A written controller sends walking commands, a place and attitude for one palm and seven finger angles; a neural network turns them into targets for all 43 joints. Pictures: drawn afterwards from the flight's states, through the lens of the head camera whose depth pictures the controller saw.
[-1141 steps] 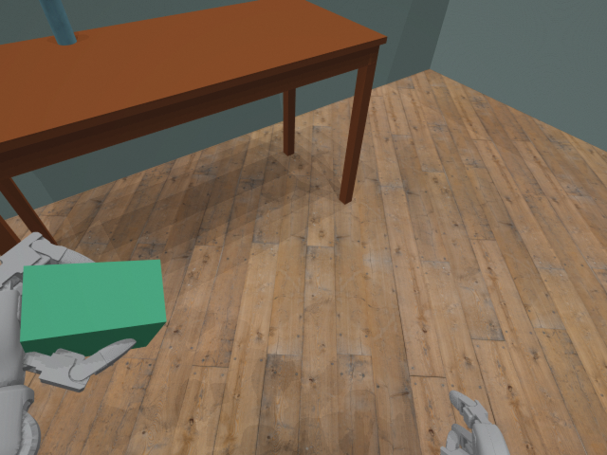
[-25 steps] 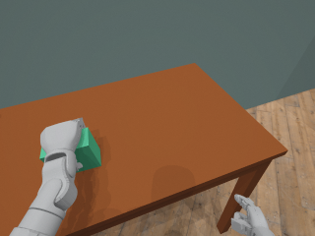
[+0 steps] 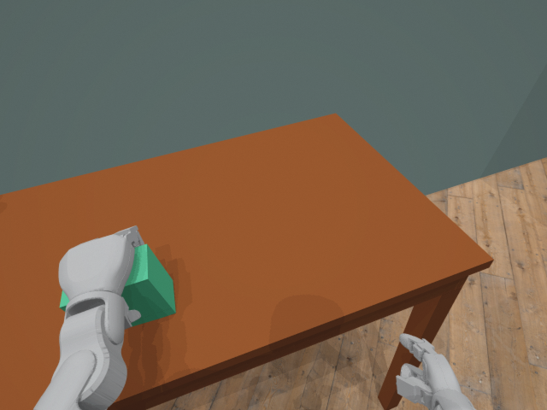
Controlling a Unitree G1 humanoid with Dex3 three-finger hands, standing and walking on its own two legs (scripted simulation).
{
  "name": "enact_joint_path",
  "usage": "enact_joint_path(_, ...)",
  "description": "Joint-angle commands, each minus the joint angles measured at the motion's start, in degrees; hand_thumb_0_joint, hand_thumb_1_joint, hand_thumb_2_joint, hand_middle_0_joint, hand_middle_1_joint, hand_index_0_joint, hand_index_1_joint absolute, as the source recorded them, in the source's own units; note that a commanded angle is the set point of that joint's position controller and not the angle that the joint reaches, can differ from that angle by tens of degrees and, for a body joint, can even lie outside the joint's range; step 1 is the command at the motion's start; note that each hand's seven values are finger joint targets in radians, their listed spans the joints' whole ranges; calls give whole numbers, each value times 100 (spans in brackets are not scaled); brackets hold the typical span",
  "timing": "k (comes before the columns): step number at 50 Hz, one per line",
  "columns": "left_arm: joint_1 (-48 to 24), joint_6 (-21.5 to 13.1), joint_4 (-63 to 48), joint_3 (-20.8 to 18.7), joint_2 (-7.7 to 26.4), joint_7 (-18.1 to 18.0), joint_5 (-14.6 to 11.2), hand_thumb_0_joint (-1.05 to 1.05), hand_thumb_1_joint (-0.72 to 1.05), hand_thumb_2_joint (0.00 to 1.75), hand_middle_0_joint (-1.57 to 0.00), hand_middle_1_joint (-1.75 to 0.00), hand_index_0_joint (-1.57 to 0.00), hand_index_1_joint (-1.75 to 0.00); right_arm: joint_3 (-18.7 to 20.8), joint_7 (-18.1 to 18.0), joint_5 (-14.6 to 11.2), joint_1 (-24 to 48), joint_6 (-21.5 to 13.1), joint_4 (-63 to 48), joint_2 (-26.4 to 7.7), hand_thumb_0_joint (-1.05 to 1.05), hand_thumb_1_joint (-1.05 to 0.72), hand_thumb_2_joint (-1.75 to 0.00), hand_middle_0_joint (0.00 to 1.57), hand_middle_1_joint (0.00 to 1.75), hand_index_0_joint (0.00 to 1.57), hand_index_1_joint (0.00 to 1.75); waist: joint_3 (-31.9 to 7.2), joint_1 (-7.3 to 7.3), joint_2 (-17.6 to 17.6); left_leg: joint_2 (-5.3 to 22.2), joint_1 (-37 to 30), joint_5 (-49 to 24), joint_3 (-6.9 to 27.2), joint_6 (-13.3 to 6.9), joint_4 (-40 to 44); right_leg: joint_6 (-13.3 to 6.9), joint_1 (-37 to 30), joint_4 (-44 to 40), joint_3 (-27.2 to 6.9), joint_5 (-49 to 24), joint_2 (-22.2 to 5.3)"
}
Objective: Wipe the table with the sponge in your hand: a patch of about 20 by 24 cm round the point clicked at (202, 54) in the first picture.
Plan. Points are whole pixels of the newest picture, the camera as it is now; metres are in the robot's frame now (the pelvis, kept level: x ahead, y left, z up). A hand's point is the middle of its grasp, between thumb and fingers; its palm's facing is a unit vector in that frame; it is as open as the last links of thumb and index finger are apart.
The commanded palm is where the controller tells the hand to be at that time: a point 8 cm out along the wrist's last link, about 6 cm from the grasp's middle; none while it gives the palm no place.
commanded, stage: slide across to the third lane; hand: left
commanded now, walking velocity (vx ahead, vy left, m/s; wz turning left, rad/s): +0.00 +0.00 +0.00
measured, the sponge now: (128, 297) +0.25 +0.26 +0.05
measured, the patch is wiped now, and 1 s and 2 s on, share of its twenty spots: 0.80 0.85 0.85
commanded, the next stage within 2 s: wipe forward along the third lane in 0.66 s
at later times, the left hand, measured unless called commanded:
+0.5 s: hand (158, 275) +0.27 +0.21 +0.10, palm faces +0.11 -0.09 -0.99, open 10.0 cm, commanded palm +0.23 +0.19 +0.15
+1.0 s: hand (186, 259) +0.30 +0.17 +0.10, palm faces +0.09 -0.08 -0.99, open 10.0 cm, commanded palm +0.27 +0.17 +0.14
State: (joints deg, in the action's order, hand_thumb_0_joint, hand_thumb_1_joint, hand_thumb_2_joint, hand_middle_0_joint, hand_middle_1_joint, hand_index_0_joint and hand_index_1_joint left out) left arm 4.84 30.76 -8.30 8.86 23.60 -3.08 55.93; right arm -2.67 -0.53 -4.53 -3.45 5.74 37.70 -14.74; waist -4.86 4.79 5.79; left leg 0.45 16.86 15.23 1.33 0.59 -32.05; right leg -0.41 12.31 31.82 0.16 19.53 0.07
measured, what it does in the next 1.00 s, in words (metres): stands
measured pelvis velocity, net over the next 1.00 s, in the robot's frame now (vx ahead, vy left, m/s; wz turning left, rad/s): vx -0.01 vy -0.03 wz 0.01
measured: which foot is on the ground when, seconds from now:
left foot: down 0.00-1.00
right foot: down 0.00-1.00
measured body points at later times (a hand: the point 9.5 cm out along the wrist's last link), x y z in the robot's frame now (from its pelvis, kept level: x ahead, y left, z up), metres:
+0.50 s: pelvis -0.01 -0.01 +0.00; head -0.04 -0.06 +0.45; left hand +0.26 +0.21 +0.15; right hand +0.23 -0.21 -0.09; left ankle +0.02 +0.13 -0.73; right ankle -0.03 -0.12 -0.73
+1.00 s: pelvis -0.01 -0.03 +0.00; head -0.05 -0.07 +0.44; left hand +0.29 +0.17 +0.15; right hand +0.23 -0.22 -0.08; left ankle +0.02 +0.13 -0.73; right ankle -0.03 -0.12 -0.73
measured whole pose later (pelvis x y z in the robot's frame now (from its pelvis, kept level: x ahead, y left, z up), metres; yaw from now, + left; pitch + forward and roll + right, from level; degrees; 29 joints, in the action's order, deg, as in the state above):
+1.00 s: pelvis -0.01 -0.03 +0.00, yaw +0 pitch -1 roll +1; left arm -13.9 35.5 8.4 20.1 16.0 -4.2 56.6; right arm -2.7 -0.7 -4.6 -0.1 5.1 41.1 -13.8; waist -5.4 5.3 5.3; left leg 1.3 16.6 13.6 2.3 2.2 -30.8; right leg -2.4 13.4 33.9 1.1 19.7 1.0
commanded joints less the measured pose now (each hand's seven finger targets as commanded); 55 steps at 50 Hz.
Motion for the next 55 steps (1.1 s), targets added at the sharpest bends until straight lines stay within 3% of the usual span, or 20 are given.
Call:
enact_joint_path(1,-247,19,-396,-56,391,203,-203,0,10,130,-120,-160,-120,-160,214,-34,-11,1440,-429,-1176,-552,0,-90,-90,20,30,20,30,-366,54,-918,-202,-408,-1022,-6,-286,297,-201,202,-577,1,-1485,164)
enact_joint_path(2,-318,-1,-478,17,281,208,-257,0,10,130,-120,-160,-120,-160,218,-45,-1,1444,-443,-1197,-547,0,-90,-90,20,30,20,30,-356,47,-938,-198,-382,-945,-1,-298,324,-182,197,-605,31,-1423,146)
enact_joint_path(4,-708,-5,-438,-241,653,177,-197,0,10,130,-120,-160,-120,-160,224,-110,23,1460,-467,-1140,-594,0,-90,-90,20,30,20,30,-309,63,-916,-190,-437,-826,20,-301,332,-218,292,-673,-113,-1251,159)
enact_joint_path(6,-1080,-84,-439,114,332,167,-223,0,10,130,-120,-160,-120,-160,193,-138,8,1458,-556,-1160,-509,0,-90,-90,20,30,20,30,-334,4,-880,-209,-477,-773,-6,-315,323,-178,369,-673,8,-1102,125)
enact_joint_path(15,-1662,-406,-817,476,69,127,-194,0,10,130,-120,-160,-120,-160,202,-121,37,1511,-825,-1130,-419,0,-90,-90,20,30,20,30,-759,26,-854,-231,-748,-1030,14,-321,273,-207,248,-612,5,-1343,94)
enact_joint_path(19,-1940,-229,-509,235,341,-11,-88,0,10,130,-120,-160,-120,-160,212,-123,49,1658,-776,-999,-460,0,-90,-90,20,30,20,30,-513,135,-819,-189,-735,-846,43,-263,426,-271,309,-713,-27,-999,137)
enact_joint_path(22,-2093,-99,-255,608,-110,-102,-14,0,10,130,-120,-160,-120,-160,205,-70,26,1704,-765,-938,-408,0,-90,-90,20,30,20,30,-613,122,-876,-206,-704,-888,-19,-239,420,-248,302,-649,85,-1015,118)
enact_joint_path(24,-2212,-15,-235,412,99,-153,-26,0,10,130,-120,-160,-120,-160,221,-61,26,1777,-748,-932,-437,0,-90,-90,20,30,20,30,-644,177,-861,-197,-745,-873,9,-238,444,-300,245,-640,25,-988,154)
enact_joint_path(25,-2282,7,-345,707,-215,-157,-38,0,10,130,-120,-160,-120,-160,205,-38,10,1804,-758,-995,-385,0,-90,-90,20,30,20,30,-815,155,-778,-225,-747,-902,-30,-247,413,-266,208,-595,93,-1003,119)
enact_joint_path(32,-2645,170,83,1025,-467,-144,-52,0,10,130,-120,-160,-120,-160,202,20,-17,1836,-675,-892,-374,0,-90,-90,20,30,20,30,-721,99,-835,-218,-732,-808,-38,-249,403,-272,318,-624,106,-937,117)
enact_joint_path(34,-2884,221,99,907,-281,-156,-24,0,10,130,-120,-160,-120,-160,209,16,-29,1875,-635,-874,-401,0,-90,-90,20,30,20,30,-750,93,-841,-206,-751,-768,-25,-237,415,-300,306,-615,41,-869,129)
enact_joint_path(35,-2955,217,27,1151,-567,-157,-38,0,10,130,-120,-160,-120,-160,200,34,-37,1883,-650,-930,-355,0,-90,-90,20,30,20,30,-868,77,-808,-235,-763,-841,-73,-257,359,-275,286,-584,92,-983,106)
enact_joint_path(39,-2924,323,432,704,-129,-207,-31,0,10,130,-120,-160,-120,-160,206,42,-7,1865,-534,-804,-434,0,-90,-90,20,30,20,30,-748,132,-1002,-198,-668,-838,-55,-223,400,-287,228,-618,24,-1062,116)
enact_joint_path(43,-3076,371,754,726,-226,-220,-1,0,10,130,-120,-160,-120,-160,185,6,-14,1859,-452,-792,-419,0,-90,-90,20,30,20,30,-697,105,-980,-223,-567,-804,-147,-224,378,-247,241,-645,14,-1138,82)
enact_joint_path(44,-3152,410,854,480,65,-239,30,0,10,130,-120,-160,-120,-160,198,-21,-11,1843,-427,-760,-461,0,-90,-90,20,30,20,30,-676,108,-1009,-209,-570,-758,-124,-214,408,-274,239,-673,-48,-1034,100)
enact_joint_path(48,-3286,479,1148,727,-187,-187,110,0,10,130,-120,-160,-120,-160,179,-32,-19,1821,-387,-770,-430,0,-90,-90,20,30,20,30,-804,72,-887,-244,-524,-865,-181,-228,346,-245,203,-608,-20,-1311,59)
enact_joint_path(49,-3328,518,1303,425,153,-187,147,0,10,130,-120,-160,-120,-160,198,-62,-7,1789,-364,-724,-489,0,-90,-90,20,30,20,30,-749,85,-964,-233,-501,-817,-149,-222,359,-271,219,-635,-79,-1235,84)
enact_joint_path(50,-3510,538,1356,680,-122,-152,139,0,10,130,-120,-160,-120,-160,170,-76,-28,1809,-359,-764,-447,0,-90,-90,20,30,20,30,-745,20,-956,-256,-473,-805,-201,-238,334,-238,234,-641,-52,-1265,54)
enact_joint_path(54,-3749,534,1893,214,414,-80,102,0,10,130,-120,-160,-120,-160,172,-193,-21,1682,-308,-666,-548,0,-90,-90,20,30,20,30,-686,0,-1070,-247,-371,-679,-189,-230,352,-222,232,-741,-196,-1214,37)
enact_joint_path(55,-3859,493,1906,403,189,-55,85,0,10,130,-120,-160,-120,-160,158,-215,-34,1671,-312,-707,-511,0,-90,-90,20,30,20,30,-754,-45,-1053,-262,-364,-706,-218,-242,331,-201,208,-701,-119,-1257,22)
